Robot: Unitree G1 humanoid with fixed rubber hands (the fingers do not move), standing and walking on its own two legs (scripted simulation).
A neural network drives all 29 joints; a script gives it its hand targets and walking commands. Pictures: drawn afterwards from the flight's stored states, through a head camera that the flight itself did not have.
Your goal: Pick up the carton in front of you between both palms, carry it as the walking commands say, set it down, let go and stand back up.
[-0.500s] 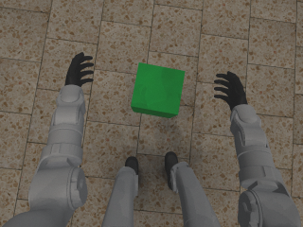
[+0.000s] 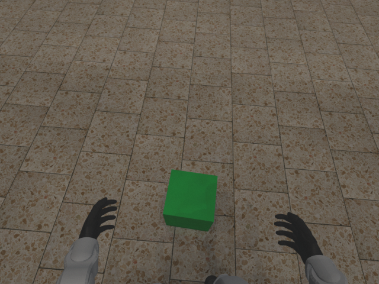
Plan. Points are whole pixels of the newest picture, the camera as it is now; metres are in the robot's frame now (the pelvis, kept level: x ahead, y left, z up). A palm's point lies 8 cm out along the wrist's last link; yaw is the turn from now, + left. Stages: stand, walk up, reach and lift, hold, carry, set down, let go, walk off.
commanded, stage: let go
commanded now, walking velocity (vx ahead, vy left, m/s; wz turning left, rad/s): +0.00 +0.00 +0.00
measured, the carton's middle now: (190, 201) +0.44 -0.03 -0.64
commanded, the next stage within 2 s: stand in 0.62 s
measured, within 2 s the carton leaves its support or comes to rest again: neither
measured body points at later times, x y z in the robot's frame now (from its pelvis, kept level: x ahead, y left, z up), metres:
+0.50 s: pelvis +0.00 +0.01 +0.01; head +0.00 +0.01 +0.46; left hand +0.17 +0.25 -0.07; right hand +0.18 -0.23 -0.06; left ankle -0.03 +0.12 -0.73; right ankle -0.01 -0.11 -0.73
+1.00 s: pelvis +0.01 +0.00 +0.01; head +0.02 -0.02 +0.46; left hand +0.14 +0.30 -0.08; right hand +0.16 -0.29 -0.10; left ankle -0.03 +0.12 -0.73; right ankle -0.01 -0.11 -0.73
